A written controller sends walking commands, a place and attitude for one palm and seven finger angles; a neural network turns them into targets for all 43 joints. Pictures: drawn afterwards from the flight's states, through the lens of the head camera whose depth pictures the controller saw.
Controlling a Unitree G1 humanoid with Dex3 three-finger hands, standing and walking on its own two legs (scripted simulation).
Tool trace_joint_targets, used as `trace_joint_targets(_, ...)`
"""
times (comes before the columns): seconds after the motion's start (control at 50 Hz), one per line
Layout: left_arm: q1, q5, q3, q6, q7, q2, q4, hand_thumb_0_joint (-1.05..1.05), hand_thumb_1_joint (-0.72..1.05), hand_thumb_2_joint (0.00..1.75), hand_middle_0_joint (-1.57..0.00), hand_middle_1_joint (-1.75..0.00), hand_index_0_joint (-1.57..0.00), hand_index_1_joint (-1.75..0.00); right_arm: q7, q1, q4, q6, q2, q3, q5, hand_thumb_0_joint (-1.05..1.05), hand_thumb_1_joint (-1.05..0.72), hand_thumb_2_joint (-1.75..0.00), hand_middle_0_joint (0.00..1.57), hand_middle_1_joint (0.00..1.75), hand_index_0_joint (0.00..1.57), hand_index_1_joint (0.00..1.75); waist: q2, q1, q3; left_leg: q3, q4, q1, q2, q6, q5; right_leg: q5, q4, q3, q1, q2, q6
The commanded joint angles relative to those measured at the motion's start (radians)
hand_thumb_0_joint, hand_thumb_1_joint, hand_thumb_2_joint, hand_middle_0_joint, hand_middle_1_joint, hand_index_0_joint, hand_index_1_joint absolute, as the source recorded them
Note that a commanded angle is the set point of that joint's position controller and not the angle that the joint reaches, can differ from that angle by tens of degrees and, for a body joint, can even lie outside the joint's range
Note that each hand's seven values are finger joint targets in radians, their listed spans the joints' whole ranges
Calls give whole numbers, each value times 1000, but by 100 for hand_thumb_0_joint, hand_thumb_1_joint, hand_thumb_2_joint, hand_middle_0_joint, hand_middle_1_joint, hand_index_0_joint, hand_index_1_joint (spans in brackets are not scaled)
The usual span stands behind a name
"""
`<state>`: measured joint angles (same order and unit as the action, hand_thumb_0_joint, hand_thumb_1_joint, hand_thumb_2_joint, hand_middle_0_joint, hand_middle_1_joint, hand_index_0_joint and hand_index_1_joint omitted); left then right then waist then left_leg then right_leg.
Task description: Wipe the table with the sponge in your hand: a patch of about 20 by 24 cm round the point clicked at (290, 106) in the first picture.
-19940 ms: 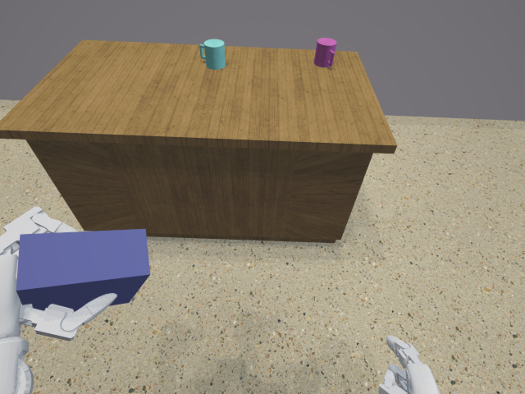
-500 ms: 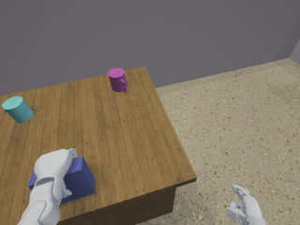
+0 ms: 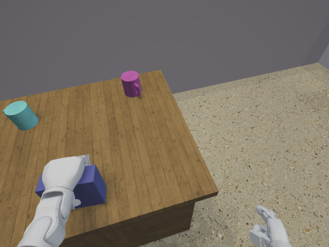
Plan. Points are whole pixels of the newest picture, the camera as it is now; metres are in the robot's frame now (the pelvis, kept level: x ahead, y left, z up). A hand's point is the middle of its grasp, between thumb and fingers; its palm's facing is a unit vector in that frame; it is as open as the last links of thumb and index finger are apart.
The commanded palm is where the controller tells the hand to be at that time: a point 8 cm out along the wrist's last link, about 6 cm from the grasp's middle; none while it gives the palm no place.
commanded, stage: wipe forward along the first lane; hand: left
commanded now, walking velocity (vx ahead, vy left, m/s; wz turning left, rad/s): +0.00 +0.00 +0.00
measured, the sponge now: (77, 192) +0.24 +0.29 -0.05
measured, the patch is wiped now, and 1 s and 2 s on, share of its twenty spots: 0.00 0.20 0.20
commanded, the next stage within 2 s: slide across to the middle lane in 1.64 s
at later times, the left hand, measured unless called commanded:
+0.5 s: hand (78, 167) +0.30 +0.30 -0.02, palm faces -0.15 -0.05 -0.99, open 9.4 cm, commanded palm +0.29 +0.30 +0.03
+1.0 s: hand (76, 153) +0.35 +0.33 -0.02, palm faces -0.18 -0.01 -0.98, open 9.4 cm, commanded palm +0.34 +0.32 +0.01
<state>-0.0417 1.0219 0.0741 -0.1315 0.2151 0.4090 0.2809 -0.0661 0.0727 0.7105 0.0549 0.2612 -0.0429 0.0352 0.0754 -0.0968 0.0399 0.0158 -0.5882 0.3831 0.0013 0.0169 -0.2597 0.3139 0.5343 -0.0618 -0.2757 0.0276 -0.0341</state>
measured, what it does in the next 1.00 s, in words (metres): stands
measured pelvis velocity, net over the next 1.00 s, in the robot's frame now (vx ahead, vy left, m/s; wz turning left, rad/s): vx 0.00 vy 0.00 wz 0.00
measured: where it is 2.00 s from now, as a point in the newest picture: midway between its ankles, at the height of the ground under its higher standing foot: outside the picture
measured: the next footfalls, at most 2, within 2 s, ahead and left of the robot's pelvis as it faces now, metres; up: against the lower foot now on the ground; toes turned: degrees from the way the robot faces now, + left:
none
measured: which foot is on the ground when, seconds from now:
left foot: down 0.00-1.00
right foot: down 0.00-1.00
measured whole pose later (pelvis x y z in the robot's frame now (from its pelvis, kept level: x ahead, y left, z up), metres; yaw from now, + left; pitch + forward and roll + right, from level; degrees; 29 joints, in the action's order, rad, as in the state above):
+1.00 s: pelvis +0.00 +0.00 -0.01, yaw +0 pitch +13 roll -2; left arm 0.44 1.06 -0.02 -0.10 0.28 0.49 0.89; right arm -0.04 0.17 0.75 0.13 0.27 -0.05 0.07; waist 0.05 -0.01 0.12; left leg 0.02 -0.71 0.64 0.01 0.02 -0.29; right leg 0.34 0.65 -0.07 -0.52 0.03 -0.03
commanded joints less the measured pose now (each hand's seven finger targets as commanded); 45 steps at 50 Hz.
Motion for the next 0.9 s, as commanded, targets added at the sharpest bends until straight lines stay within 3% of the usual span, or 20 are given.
trace_joint_targets(0.0, 196, -8, -142, -45, 116, 165, -91, 0, 10, 130, -120, -160, -120, -160, 8, -134, -139, -39, 119, -42, 15, 0, -90, -90, 20, 30, 20, 30, -64, 18, 204, 33, 64, -145, -7, 23, 180, -203, -72, 57, -67, 0, -36)
trace_joint_targets(0.04, 195, -39, -177, -105, 123, 197, -9, 0, 10, 130, -120, -160, -120, -160, 10, -146, -125, -24, 133, -37, 30, 0, -90, -90, 20, 30, 20, 30, -96, 7, 179, 34, 84, -113, -8, 16, 154, -179, -79, 59, -50, 0, -34)
trace_joint_targets(0.06, 240, -45, -114, -123, 116, 146, -16, 0, 10, 130, -120, -160, -120, -160, 8, -147, -135, -21, 127, -33, 34, 0, -90, -90, 20, 30, 20, 30, -106, 22, 196, 24, 84, -111, -8, 21, 143, -170, -77, 46, -46, -5, -25)
trace_joint_targets(0.12, 344, -21, -92, -164, 92, 188, 32, 0, 10, 130, -120, -160, -120, -160, 6, -142, -131, -12, 136, -25, 38, 0, -90, -90, 20, 30, 20, 30, -105, 39, 209, 24, 80, -112, -15, 29, 136, -165, -81, 52, -47, -9, -22)
trace_joint_targets(0.14, 401, -9, -112, -159, 86, 229, 11, 0, 10, 130, -120, -160, -120, -160, 3, -135, -130, -10, 141, -27, 35, 0, -90, -90, 20, 30, 20, 30, -60, 41, 222, 31, 81, -124, -17, 31, 133, -155, -79, 60, -48, -7, -28)
trace_joint_targets(0.16, 448, -5, -79, -143, 78, 208, -13, 0, 10, 130, -120, -160, -120, -160, 0, -125, -136, -12, 133, -27, 35, 0, -90, -90, 20, 30, 20, 30, -19, 55, 248, 28, 69, -143, -20, 36, 143, -162, -73, 51, -50, -10, -27)
trace_joint_targets(0.24, 500, 19, -148, -62, 77, 286, 5, 0, 10, 130, -120, -160, -120, -160, -8, -77, -107, -16, 136, -38, 21, 0, -90, -90, 20, 30, 20, 30, 20, 58, 290, 39, 41, -169, -16, 41, 178, -191, -62, 61, -67, -3, -36)
trace_joint_targets(0.26, 522, 20, -91, -46, 77, 222, 5, 0, 10, 130, -120, -160, -120, -160, -8, -74, -109, -18, 124, -35, 21, 0, -90, -90, 20, 30, 20, 30, 31, 73, 291, 32, 33, -174, -16, 43, 189, -203, -53, 51, -84, -4, -34)
trace_joint_targets(0.36, 414, -14, -88, -61, 85, 165, 139, 0, 10, 130, -120, -160, -120, -160, 9, -51, -106, -5, 136, -45, 29, 0, -90, -90, 20, 30, 20, 30, -61, 62, 259, 33, 30, -115, -7, 33, 193, -233, -48, 38, -91, -1, -32)
trace_joint_targets(0.4, 442, -16, -102, -73, 90, 185, 179, 0, 10, 130, -120, -160, -120, -160, 11, -55, -107, 3, 143, -43, 33, 0, -90, -90, 20, 30, 20, 30, -105, 62, 253, 32, 31, -83, -7, 31, 182, -231, -43, 40, -91, -4, -27)
trace_joint_targets(0.42, 455, -11, -103, -78, 93, 191, 185, 0, 10, 130, -120, -160, -120, -160, 13, -53, -108, 5, 144, -43, 34, 0, -90, -90, 20, 30, 20, 30, -103, 62, 257, 31, 30, -80, -7, 32, 184, -233, -41, 41, -93, -5, -27)
trace_joint_targets(0.44, 475, -3, -150, -79, 102, 246, 186, 0, 10, 130, -120, -160, -120, -160, 12, -45, -101, 9, 154, -46, 30, 0, -90, -90, 20, 30, 20, 30, -86, 54, 274, 33, 31, -82, -8, 31, 191, -244, -36, 48, -78, -3, -31)
trace_joint_targets(0.48, 499, 17, -152, -68, 115, 259, 158, 0, 10, 130, -120, -160, -120, -160, 13, -39, -112, 10, 146, -48, 27, 0, -90, -90, 20, 30, 20, 30, -45, 53, 323, 27, 16, -100, -10, 35, 230, -278, -21, 46, -64, -7, -31)
trace_joint_targets(0.54, 522, 40, -179, -71, 127, 296, 198, 0, 10, 130, -120, -160, -120, -160, 15, -19, -91, 18, 155, -51, 24, 0, -90, -90, 20, 30, 20, 30, -31, 65, 314, 28, 1, -88, -9, 34, 246, -301, -14, 50, -80, -6, -34)
trace_joint_targets(0.6, 530, 26, -127, -82, 121, 240, 263, 0, 10, 130, -120, -160, -120, -160, 18, -10, -88, 21, 152, -50, 31, 0, -90, -90, 20, 30, 20, 30, -55, 83, 279, 17, -4, -64, -9, 36, 214, -279, -24, 43, -107, -7, -27)
trace_joint_targets(0.64, 575, 20, -152, -90, 110, 284, 319, 0, 10, 130, -120, -160, -120, -160, 16, -1, -72, 29, 163, -47, 35, 0, -90, -90, 20, 30, 20, 30, -73, 93, 255, 21, -1, -34, -9, 35, 181, -252, -27, 46, -118, -8, -26)
trace_joint_targets(0.66, 593, 16, -118, -85, 103, 251, 326, 0, 10, 130, -120, -160, -120, -160, 14, 9, -79, 28, 157, -48, 35, 0, -90, -90, 20, 30, 20, 30, -83, 100, 262, 17, -3, -34, -10, 39, 174, -243, -27, 39, -121, -8, -22)
trace_joint_targets(0.68, 595, 19, -133, -79, 98, 276, 349, 0, 10, 130, -120, -160, -120, -160, 14, 14, -77, 29, 160, -47, 36, 0, -90, -90, 20, 30, 20, 30, -83, 96, 268, 17, -7, -31, -10, 40, 177, -248, -26, 43, -122, -9, -23)
trace_joint_targets(0.74, 663, 44, -154, -52, 89, 321, 373, 0, 10, 130, -120, -160, -120, -160, 14, 31, -72, 37, 164, -49, 34, 0, -90, -90, 20, 30, 20, 30, -50, 103, 286, 19, -20, -23, -11, 41, 187, -255, -14, 46, -134, -9, -28)
trace_joint_targets(0.88, 688, 51, -155, 0, 101, 315, 501, 0, 10, 130, -120, -160, -120, -160, 19, 85, -66, 45, 167, -55, 30, 0, -90, -90, 20, 30, 20, 30, -78, 116, 297, 11, -61, 40, -7, 43, 163, -241, 11, 41, -187, -5, -24)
